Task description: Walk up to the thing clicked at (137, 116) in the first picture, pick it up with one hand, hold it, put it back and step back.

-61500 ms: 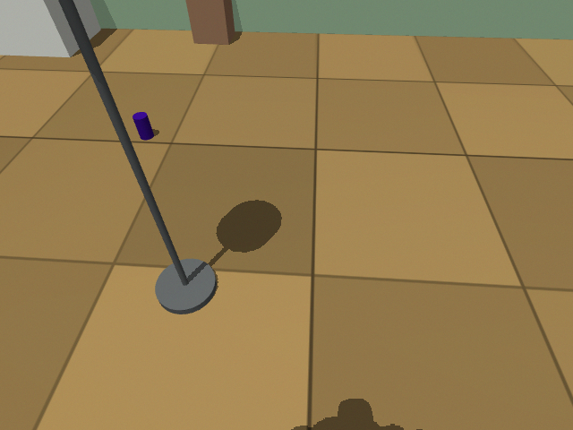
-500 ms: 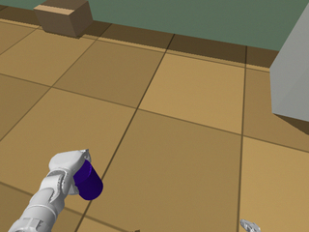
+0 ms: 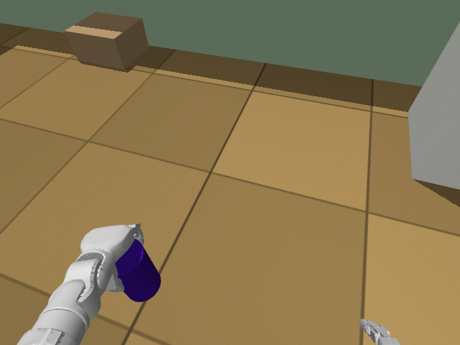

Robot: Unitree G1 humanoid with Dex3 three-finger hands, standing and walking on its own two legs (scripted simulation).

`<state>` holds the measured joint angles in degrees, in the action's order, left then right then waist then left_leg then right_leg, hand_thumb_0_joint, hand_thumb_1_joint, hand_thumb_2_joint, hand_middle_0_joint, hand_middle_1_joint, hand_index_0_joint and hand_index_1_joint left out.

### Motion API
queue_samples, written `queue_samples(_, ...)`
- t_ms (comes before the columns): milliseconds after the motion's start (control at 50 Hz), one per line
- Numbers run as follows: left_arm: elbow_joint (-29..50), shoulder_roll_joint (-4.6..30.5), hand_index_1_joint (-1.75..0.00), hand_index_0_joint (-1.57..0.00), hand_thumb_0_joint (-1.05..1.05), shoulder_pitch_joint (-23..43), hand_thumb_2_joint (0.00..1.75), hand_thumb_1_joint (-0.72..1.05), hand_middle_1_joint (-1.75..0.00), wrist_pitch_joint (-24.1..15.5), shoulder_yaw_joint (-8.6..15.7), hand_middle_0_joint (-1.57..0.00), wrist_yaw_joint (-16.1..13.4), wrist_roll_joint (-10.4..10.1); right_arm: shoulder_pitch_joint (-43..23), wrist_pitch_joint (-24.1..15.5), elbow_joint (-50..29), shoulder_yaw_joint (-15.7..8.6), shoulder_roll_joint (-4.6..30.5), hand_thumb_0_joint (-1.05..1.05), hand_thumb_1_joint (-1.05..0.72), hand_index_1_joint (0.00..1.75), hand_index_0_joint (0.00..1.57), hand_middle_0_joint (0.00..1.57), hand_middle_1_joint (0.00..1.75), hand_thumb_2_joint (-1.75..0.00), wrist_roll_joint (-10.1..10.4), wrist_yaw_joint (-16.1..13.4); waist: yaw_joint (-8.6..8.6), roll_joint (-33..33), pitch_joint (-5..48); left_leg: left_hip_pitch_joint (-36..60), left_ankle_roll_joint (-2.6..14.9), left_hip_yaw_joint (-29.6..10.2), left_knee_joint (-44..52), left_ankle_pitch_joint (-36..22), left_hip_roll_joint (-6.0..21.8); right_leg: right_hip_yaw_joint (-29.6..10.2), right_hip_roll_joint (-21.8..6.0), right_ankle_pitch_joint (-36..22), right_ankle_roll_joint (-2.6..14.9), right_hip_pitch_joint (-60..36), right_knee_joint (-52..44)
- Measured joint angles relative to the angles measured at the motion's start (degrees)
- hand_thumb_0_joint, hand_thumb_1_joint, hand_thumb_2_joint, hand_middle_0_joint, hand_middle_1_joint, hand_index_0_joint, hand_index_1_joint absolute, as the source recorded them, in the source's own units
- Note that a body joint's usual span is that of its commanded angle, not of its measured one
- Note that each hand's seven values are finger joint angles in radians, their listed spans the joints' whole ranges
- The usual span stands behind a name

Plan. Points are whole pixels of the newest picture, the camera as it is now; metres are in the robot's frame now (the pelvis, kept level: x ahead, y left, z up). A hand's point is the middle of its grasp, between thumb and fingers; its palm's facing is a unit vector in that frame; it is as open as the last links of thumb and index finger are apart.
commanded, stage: hold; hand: left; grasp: from above
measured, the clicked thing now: (134, 271) +0.31 +0.21 -0.12
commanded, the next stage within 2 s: crouch in 1.20 s
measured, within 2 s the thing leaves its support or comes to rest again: neither
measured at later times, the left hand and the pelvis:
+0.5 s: hand (113, 275) +0.27 +0.22 -0.04, palm faces -0.48 -0.06 -0.87, open 10.9 cm; pelvis -0.02 +0.00 +0.01, yaw +0 degrees
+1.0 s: hand (110, 279) +0.26 +0.22 -0.03, palm faces -0.47 -0.07 -0.88, open 10.9 cm; pelvis -0.03 +0.00 +0.01, yaw +0 degrees
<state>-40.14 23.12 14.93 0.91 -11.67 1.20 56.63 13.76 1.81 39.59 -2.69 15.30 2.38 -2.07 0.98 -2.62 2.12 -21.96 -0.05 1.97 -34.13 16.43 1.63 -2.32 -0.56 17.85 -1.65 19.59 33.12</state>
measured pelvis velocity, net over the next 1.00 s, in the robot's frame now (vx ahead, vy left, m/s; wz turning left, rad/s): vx -0.03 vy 0.00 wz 0.01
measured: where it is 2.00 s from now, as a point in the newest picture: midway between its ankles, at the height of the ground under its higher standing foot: outside the picture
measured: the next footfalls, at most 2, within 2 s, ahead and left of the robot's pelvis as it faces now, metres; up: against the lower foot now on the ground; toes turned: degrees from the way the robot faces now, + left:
none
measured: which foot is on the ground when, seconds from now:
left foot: down 0.00-1.00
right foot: down 0.00-1.00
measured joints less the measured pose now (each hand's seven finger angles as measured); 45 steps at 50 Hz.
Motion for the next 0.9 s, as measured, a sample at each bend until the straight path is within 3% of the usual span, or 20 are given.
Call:
queue_samples(220,0.1,-0.8,-0.84,-0.47,0.02,0.2,0.70,-0.08,-1.00,0.9,-0.5,-0.64,-1.1,0.6,-1.4,0.6,0.0,0.4,-0.2,0.01,-0.90,0.30,0.20,0.20,0.29,-0.89,-0.1,0.3,-0.43,-0.1,-1.1,1.8,-0.19,-0.3,2.0,-1.8,-0.1,0.3,0.0,-1.4,0.18,-1.6,-1.4)
queue_samples(620,3.5,-0.6,-0.85,-0.45,0.02,-1.2,0.68,-0.06,-1.01,1.1,-2.1,-0.62,1.7,-0.1,-2.8,0.7,-0.6,1.3,-0.3,0.01,-0.91,0.30,0.20,0.20,0.29,-0.89,0.4,-0.3,-1.26,-0.5,-1.9,4.7,0.06,0.0,4.5,-3.7,-0.4,0.0,-0.3,-3.3,-0.04,-4.3,-3.7)
queue_samples(900,4.1,-0.4,-0.85,-0.45,0.02,-1.3,0.68,-0.06,-1.01,1.1,-1.7,-0.62,2.9,-0.7,-3.1,0.8,-0.5,1.8,-0.8,0.01,-0.91,0.30,0.20,0.20,0.29,-0.89,0.3,-0.4,-1.49,-0.6,-2.3,5.9,0.02,-0.1,5.6,-4.4,-0.4,0.1,-0.3,-3.8,0.02,-5.5,-4.5)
